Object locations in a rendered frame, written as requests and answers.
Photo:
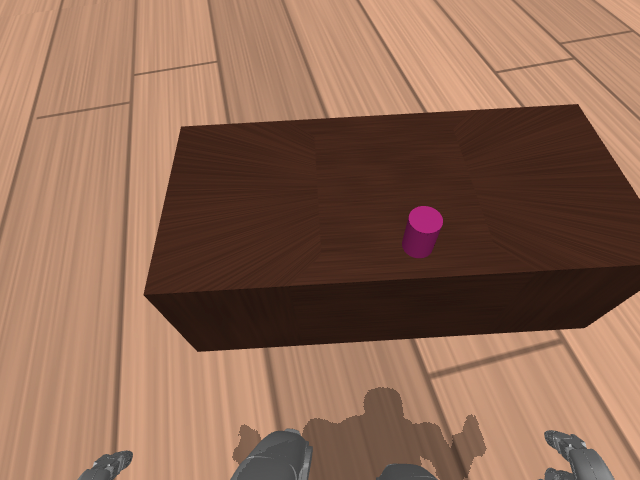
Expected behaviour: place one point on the left robot hand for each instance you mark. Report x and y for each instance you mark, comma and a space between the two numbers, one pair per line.
107, 467

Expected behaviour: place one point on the right robot hand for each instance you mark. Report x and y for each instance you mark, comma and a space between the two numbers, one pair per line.
586, 464

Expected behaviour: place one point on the can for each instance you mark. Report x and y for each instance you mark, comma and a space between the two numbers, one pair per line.
422, 230

